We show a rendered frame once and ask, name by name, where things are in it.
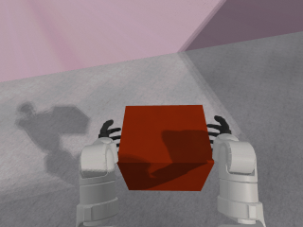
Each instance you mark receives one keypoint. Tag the right robot forearm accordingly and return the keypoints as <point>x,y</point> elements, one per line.
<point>238,173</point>

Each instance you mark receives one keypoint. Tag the left robot forearm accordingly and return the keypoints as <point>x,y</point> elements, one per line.
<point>98,201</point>

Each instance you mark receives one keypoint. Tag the robot right hand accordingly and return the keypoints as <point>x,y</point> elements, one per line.
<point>223,128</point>

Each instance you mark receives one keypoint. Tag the robot left hand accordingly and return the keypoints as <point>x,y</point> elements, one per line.
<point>104,132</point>

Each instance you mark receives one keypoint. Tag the carton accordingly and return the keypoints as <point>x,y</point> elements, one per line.
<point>165,148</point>

